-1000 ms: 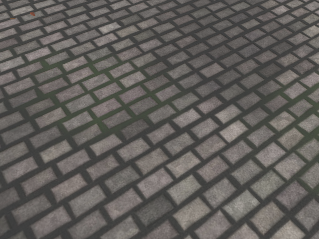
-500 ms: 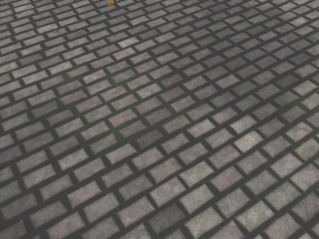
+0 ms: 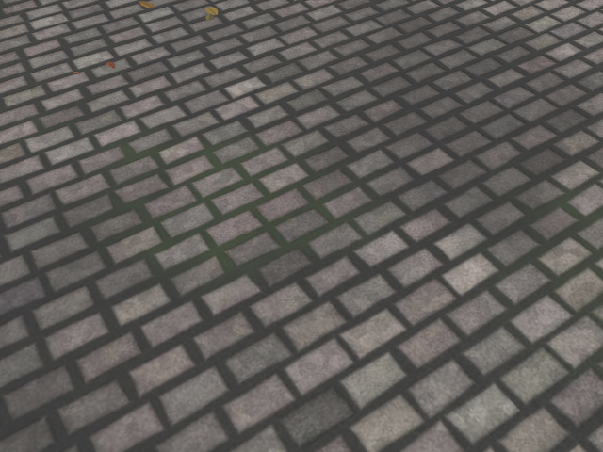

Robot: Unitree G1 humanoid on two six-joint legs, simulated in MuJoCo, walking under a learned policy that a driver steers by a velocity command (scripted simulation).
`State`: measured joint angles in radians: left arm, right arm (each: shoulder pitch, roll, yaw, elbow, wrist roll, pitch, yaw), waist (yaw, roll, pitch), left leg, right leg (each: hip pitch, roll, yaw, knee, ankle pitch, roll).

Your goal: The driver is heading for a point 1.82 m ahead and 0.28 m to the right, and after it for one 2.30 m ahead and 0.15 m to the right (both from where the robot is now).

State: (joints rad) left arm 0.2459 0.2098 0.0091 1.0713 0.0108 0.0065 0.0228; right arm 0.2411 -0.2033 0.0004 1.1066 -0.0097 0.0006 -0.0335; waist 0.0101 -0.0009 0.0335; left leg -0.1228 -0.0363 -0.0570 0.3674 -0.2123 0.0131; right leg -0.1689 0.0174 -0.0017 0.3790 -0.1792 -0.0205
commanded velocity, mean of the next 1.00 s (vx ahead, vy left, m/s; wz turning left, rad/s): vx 0.00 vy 0.00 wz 0.00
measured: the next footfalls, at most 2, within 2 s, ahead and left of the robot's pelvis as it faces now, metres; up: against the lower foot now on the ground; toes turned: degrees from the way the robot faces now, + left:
right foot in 1.68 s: +0.41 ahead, -0.06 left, +0.00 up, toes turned -4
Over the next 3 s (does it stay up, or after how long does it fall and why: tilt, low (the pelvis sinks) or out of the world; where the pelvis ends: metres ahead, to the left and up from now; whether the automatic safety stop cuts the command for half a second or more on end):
stays up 0.72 0.02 -0.01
